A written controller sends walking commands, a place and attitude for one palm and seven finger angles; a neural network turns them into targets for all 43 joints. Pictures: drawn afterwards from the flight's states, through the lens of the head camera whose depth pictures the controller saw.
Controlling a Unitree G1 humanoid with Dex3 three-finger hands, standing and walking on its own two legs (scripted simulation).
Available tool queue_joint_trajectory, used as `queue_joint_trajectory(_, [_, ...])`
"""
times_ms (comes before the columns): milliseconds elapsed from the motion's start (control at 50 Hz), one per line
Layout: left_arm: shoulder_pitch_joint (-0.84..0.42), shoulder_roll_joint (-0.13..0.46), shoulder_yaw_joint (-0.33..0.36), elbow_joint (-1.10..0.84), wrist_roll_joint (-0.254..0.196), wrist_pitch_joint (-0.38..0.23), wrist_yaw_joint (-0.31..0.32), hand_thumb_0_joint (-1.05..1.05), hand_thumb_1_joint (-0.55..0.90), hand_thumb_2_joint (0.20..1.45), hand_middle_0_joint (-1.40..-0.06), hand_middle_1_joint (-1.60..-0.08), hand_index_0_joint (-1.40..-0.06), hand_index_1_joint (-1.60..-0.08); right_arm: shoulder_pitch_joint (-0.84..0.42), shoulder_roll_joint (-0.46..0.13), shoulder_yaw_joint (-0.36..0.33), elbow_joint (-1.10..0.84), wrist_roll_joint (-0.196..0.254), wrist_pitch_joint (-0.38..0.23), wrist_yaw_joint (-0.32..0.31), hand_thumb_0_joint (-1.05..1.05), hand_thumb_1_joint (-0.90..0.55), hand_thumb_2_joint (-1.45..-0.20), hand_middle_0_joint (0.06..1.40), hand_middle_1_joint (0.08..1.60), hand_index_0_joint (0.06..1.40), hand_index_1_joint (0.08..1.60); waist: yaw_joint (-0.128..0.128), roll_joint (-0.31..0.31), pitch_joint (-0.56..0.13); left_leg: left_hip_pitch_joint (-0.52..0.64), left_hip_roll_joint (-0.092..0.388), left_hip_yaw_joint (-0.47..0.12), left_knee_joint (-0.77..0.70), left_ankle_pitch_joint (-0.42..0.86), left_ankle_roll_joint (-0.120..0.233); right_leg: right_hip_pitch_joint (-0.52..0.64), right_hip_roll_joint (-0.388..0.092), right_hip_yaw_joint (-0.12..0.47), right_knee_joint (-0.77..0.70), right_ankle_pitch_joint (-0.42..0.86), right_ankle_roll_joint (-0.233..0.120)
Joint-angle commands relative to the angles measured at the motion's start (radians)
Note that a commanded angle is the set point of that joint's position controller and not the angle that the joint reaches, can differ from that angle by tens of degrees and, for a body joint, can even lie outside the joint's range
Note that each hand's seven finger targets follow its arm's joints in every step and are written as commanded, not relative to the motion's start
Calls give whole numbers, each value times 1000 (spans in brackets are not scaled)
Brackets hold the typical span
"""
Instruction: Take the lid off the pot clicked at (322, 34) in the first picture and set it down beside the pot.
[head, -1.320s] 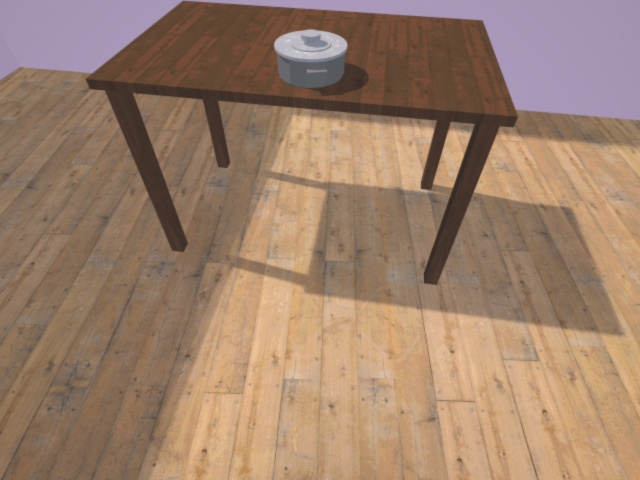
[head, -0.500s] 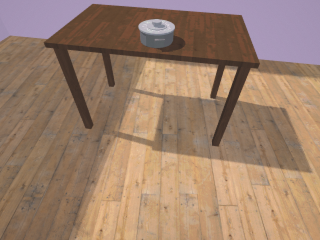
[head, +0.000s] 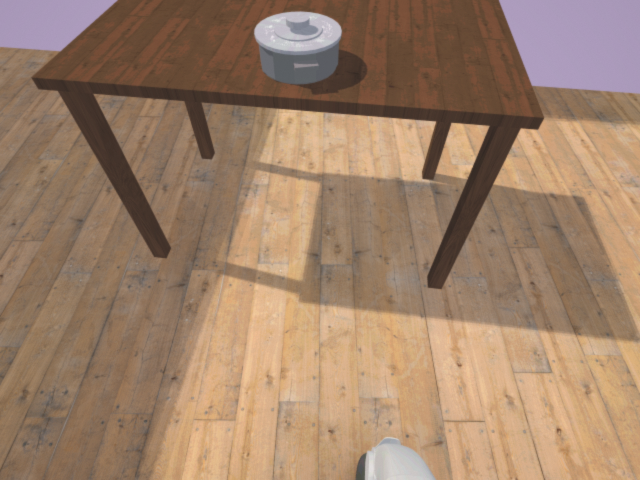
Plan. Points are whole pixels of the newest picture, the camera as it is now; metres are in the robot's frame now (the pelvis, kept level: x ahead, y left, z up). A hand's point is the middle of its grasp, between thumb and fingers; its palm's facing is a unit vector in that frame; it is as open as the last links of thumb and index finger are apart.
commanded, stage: walk to a spot facing it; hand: left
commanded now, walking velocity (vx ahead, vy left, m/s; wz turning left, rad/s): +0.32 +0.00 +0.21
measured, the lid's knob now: (297, 20) +1.01 +0.06 +0.09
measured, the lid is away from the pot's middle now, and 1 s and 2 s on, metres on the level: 0.00 0.00 0.00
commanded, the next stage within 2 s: turn to face it in 0.24 s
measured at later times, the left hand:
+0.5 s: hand out of the picture +0.12 +0.18 -0.18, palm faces +0.27 -0.95 -0.17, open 7.3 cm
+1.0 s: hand (208, 411) +0.24 +0.18 -0.16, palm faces +0.08 -0.97 -0.21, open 7.4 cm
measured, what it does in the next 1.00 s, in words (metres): walks ahead: right foot, then left foot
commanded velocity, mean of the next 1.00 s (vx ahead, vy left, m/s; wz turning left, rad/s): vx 0.06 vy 0.00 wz -0.09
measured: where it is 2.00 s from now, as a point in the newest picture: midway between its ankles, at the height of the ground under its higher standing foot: (328, 406)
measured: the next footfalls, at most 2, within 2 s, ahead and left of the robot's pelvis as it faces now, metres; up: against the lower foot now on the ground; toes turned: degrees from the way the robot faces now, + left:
right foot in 0.06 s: +0.20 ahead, -0.13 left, +0.00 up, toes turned -6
left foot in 0.50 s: +0.27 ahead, +0.13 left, +0.00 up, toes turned +16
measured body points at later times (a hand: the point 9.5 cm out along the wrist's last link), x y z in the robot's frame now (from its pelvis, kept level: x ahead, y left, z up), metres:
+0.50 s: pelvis +0.17 +0.00 -0.01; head +0.17 +0.03 +0.44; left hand +0.11 +0.23 -0.17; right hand +0.36 -0.21 -0.12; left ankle +0.23 +0.11 -0.74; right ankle +0.16 -0.12 -0.73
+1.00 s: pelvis +0.22 +0.00 +0.00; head +0.24 -0.01 +0.45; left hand +0.24 +0.23 -0.15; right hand +0.27 -0.24 -0.16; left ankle +0.20 +0.12 -0.69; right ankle +0.24 -0.10 -0.73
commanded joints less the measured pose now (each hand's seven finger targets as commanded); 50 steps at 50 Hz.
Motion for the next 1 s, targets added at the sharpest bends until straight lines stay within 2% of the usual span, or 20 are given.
queue_joint_trajectory(0, [141,81,35,-35,5,-43,11,0,900,900,-200,-300,-200,-300,-35,-212,-51,-52,8,-14,-13,0,-900,-900,200,300,200,300,126,89,-25,-260,192,-59,173,564,139,419,57,-33,-140,54,-31])
queue_joint_trajectory(20, [313,138,53,17,13,-57,21,0,900,900,-200,-300,-200,-300,-23,-191,-50,-56,12,-9,-5,0,-900,-900,200,300,200,300,191,-1,-121,-376,129,-27,424,451,98,661,14,32,-182,17,-52])
queue_joint_trajectory(40, [423,266,86,41,18,-65,41,0,900,900,-200,-300,-200,-300,56,-116,-41,-83,25,-9,4,0,-900,-900,200,300,200,300,203,-290,-266,-621,-14,37,813,-37,51,864,-323,484,-342,-145,-155])
queue_joint_trajectory(60, [423,287,86,36,-3,-56,47,0,900,900,-200,-300,-200,-300,-30,-118,-45,-129,25,2,5,0,-900,-900,200,300,200,300,191,-205,-235,-682,-6,-52,1052,-212,74,756,-437,696,-506,-232,-206])
queue_joint_trajectory(100, [197,182,53,-12,4,-51,53,0,900,900,-200,-300,-200,-300,-110,-102,-57,-141,9,17,17,0,-900,-900,200,300,200,300,107,-144,-56,-702,94,-60,1122,-46,80,398,-366,523,-554,-468,-173])
queue_joint_trajectory(140, [110,84,24,-29,13,-59,60,0,900,900,-200,-300,-200,-300,-107,-78,-56,-131,-3,46,21,0,-900,-900,200,300,200,300,43,-88,-18,-633,127,-57,1062,37,55,226,-297,289,-558,-303,-127])
queue_joint_trajectory(200, [110,84,22,-31,15,-68,61,0,900,900,-200,-300,-200,-300,-119,-78,-60,-152,-1,69,30,0,-900,-900,200,300,200,300,11,-102,-26,-622,134,-20,951,86,23,194,-258,111,-570,-122,-111])
queue_joint_trajectory(320, [138,134,30,-46,16,-69,59,0,900,900,-200,-300,-200,-300,-326,-95,-60,-272,4,72,59,0,-900,-900,200,300,200,300,38,-61,7,-617,131,36,606,124,-2,270,-264,-9,-551,30,-123])
queue_joint_trajectory(420, [195,133,15,-13,9,-47,58,0,900,900,-200,-300,-200,-300,-284,-103,-40,-255,1,40,41,0,-900,-900,200,300,200,300,34,-59,-50,-300,42,94,274,194,11,301,-180,-17,-390,198,-102])
queue_joint_trajectory(440, [205,114,5,-5,6,-37,56,0,900,900,-200,-300,-200,-300,-234,-144,-42,-233,0,33,34,0,-900,-900,200,300,200,300,17,-13,-82,-178,62,74,191,249,10,277,-130,-39,-285,153,-68])
queue_joint_trajectory(460, [235,71,-3,-16,4,-29,53,0,900,900,-200,-300,-200,-300,-169,-238,-60,-228,-5,23,24,0,-900,-900,200,300,200,300,-2,188,-127,-50,225,-123,143,438,64,157,-38,-81,-109,-66,-7])
queue_joint_trajectory(480, [256,44,-11,-19,-3,-25,52,0,900,900,-200,-300,-200,-300,-148,-312,-66,-225,-3,32,14,0,-900,-900,200,300,200,300,-1,328,-160,-23,399,-299,61,607,172,82,32,-74,61,-404,30])
queue_joint_trajectory(500, [244,58,-10,-16,3,-19,57,0,900,900,-200,-300,-200,-300,-184,-298,-61,-234,-4,38,4,0,-900,-900,200,300,200,300,-2,223,-140,-84,419,-300,30,550,210,76,29,-5,184,-449,24])
queue_joint_trajectory(600, [261,43,6,38,2,19,45,0,900,900,-200,-300,-200,-300,-375,-220,-34,-259,6,36,-12,0,-900,-900,200,300,200,300,71,138,-82,-280,317,-26,-4,475,163,148,0,63,237,-240,41])
queue_joint_trajectory(760, [285,11,16,3,16,19,45,0,900,900,-200,-300,-200,-300,-363,-214,-72,-243,6,68,-8,0,-900,-900,200,300,200,300,78,87,-53,-371,304,54,120,209,122,311,45,-6,-149,-53,39])
queue_joint_trajectory(780, [309,34,22,1,18,15,49,0,900,900,-200,-300,-200,-300,-367,-198,-71,-246,10,69,-6,0,-900,-900,200,300,200,300,93,30,-53,-398,260,89,203,166,80,354,29,44,-256,31,26])
queue_joint_trajectory(820, [305,176,42,-16,19,1,58,0,900,900,-200,-300,-200,-300,-396,-112,-53,-288,21,79,4,0,-900,-900,200,300,200,300,96,-252,-48,-553,67,155,502,-170,-20,352,-272,456,-463,202,-144])
queue_joint_trajectory(840, [312,170,41,-18,13,-1,63,0,900,900,-200,-300,-200,-300,-438,-128,-53,-292,15,92,0,0,-900,-900,200,300,200,300,123,-212,-66,-553,67,59,639,-221,-15,321,-275,495,-497,181,-192])
queue_joint_trajectory(900, [184,124,43,-43,15,3,72,0,900,900,-200,-300,-200,-300,-381,-150,-60,-255,11,87,1,0,-900,-900,200,300,200,300,68,-138,-61,-604,78,-8,770,-92,-16,357,-192,369,-455,199,-201])
queue_joint_trajectory(980, [155,156,55,-62,16,11,67,0,900,900,-200,-300,-200,-300,-342,-122,-51,-242,14,82,-2,0,-900,-900,200,300,200,300,76,-95,-99,-499,51,28,549,-97,-28,385,-155,311,-416,286,-193])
